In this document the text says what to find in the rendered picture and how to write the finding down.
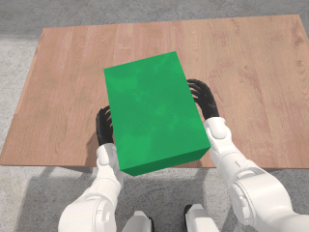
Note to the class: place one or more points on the robot thigh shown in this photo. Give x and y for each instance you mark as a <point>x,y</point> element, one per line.
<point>138,224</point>
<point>198,220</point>

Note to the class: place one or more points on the robot left hand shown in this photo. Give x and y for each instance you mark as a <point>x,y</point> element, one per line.
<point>104,131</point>

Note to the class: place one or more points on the left robot upper arm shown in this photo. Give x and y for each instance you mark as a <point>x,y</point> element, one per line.
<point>95,215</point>

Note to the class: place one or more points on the left robot forearm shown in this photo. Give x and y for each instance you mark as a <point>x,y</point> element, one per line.
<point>109,181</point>

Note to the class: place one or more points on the right robot forearm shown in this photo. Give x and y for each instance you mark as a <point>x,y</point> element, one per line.
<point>226,157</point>

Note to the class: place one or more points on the table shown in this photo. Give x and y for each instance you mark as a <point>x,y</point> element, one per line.
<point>257,68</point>

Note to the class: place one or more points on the robot right hand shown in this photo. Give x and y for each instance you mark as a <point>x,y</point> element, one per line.
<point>205,98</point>

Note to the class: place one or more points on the right robot thigh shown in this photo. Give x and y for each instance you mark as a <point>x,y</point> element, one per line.
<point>198,220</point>

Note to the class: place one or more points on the left robot thigh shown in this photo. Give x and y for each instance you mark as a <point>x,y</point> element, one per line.
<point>138,224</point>

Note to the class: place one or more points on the carton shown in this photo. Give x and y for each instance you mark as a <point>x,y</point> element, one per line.
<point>155,119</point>

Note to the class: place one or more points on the right robot upper arm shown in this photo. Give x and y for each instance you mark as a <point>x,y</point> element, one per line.
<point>261,202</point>

